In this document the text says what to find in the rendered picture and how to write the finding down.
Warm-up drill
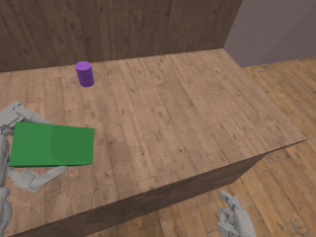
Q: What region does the robot left forearm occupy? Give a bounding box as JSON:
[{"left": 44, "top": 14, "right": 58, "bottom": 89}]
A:
[{"left": 0, "top": 187, "right": 13, "bottom": 237}]

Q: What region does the table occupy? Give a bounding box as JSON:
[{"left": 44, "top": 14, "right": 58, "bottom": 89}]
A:
[{"left": 0, "top": 0, "right": 307, "bottom": 237}]

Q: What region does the robot right hand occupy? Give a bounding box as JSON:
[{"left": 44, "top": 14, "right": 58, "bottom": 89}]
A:
[{"left": 217, "top": 191, "right": 257, "bottom": 237}]

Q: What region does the robot left hand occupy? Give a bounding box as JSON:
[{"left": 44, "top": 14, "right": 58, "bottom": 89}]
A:
[{"left": 0, "top": 101, "right": 68, "bottom": 194}]

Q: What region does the sponge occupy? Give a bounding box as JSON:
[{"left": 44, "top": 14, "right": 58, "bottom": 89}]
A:
[{"left": 9, "top": 121, "right": 95, "bottom": 168}]

